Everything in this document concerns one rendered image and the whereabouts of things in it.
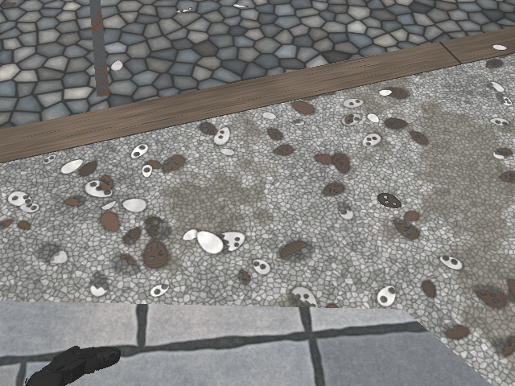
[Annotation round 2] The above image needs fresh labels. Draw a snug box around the left robot hand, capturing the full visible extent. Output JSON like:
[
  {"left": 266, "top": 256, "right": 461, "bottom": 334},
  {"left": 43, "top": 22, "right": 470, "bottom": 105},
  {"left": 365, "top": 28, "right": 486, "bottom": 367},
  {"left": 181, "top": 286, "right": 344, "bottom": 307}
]
[{"left": 25, "top": 346, "right": 121, "bottom": 386}]

